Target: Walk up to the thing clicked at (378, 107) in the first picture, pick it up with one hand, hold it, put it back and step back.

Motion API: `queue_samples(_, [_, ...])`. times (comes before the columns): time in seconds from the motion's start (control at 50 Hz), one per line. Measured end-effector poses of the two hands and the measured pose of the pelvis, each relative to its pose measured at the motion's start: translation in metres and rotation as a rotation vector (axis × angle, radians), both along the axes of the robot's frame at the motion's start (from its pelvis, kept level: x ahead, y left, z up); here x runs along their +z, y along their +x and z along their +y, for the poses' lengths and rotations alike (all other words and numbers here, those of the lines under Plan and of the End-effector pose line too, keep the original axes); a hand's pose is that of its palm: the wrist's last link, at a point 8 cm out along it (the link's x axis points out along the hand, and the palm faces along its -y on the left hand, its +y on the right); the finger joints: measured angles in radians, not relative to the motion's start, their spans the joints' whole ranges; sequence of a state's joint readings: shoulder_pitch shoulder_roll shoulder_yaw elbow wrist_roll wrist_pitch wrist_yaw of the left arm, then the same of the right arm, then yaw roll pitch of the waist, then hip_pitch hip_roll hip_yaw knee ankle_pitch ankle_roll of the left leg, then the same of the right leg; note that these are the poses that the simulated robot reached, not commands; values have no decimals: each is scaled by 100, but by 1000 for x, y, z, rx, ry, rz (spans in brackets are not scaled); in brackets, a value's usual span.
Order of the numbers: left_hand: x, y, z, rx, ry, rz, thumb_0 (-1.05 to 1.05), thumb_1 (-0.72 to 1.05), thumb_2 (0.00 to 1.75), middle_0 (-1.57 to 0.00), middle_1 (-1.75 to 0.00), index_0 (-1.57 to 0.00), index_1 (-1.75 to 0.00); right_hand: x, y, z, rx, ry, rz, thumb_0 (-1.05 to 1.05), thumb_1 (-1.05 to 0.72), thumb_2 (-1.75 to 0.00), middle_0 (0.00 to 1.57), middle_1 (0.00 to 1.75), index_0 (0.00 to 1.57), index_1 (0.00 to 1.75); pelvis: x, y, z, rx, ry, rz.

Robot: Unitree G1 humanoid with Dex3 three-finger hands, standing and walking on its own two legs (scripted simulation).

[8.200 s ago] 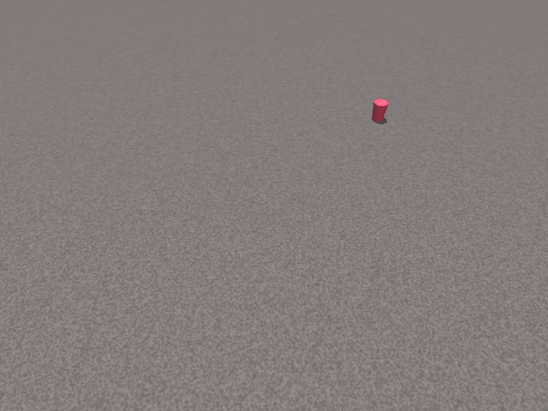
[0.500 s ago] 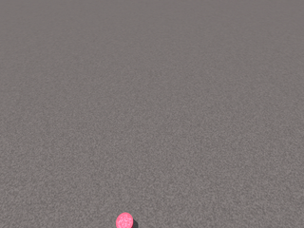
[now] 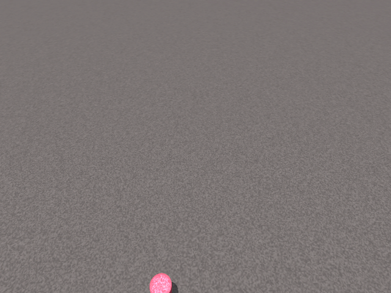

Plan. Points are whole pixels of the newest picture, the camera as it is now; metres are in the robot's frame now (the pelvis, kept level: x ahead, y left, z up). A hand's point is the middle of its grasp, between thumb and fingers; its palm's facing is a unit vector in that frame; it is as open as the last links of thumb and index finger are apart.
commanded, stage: stand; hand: left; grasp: from the side
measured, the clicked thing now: (162, 289) +0.31 +0.18 -0.72
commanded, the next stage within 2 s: go down in 0.52 s
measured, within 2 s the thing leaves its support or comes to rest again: neither
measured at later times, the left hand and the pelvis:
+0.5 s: hand out of the picture +0.07 +0.25 -0.16, palm faces -0.03 -0.94 -0.35, open 7.4 cm; pelvis +0.00 +0.00 +0.00, yaw +0 degrees
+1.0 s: hand out of the picture +0.15 +0.27 -0.20, palm faces +0.06 -0.95 -0.31, open 13.9 cm; pelvis -0.02 +0.00 -0.05, yaw -1 degrees
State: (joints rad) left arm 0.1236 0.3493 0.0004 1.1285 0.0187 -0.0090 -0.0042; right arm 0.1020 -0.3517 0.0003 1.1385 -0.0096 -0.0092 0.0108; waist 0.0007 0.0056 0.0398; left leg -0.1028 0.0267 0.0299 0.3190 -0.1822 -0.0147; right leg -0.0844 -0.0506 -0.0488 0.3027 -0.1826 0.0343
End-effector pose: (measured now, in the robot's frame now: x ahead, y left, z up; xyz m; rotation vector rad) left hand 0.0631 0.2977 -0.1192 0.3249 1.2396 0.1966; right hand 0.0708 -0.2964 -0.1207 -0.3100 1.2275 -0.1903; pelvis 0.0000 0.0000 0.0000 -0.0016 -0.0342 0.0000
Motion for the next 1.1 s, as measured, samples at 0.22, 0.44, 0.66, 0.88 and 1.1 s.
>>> queue_samples(0.22, [-1,0,0,3,-1,10,1,91,90,-20,-30,-20,-30,-1,-1,0,0,-1,15,0,-91,-90,20,30,20,30,0,3,1,0,1,3])
queue_samples(0.44, [0,5,1,1,1,-2,1,91,90,-20,-30,-20,-30,0,3,1,3,-2,2,0,-91,-90,20,30,20,30,0,4,1,0,2,0])
queue_samples(0.66, [0,8,0,11,-2,-22,1,90,89,-20,-29,-19,-29,1,6,1,-4,-4,-20,0,-91,-90,20,30,20,30,-1,4,1,1,0,11])
queue_samples(0.88, [-19,81,4,17,-27,-180,1,44,46,-6,-12,-6,-11,-13,0,30,-23,45,-154,0,-96,-91,20,30,20,30,-26,-15,-3,-7,-6,160])
queue_samples(1.1, [-63,63,32,26,-27,-246,0,-14,20,-5,-13,-5,-12,-57,3,31,-12,29,-214,1,-93,-90,20,30,20,30,-82,-26,1,-16,-15,297])
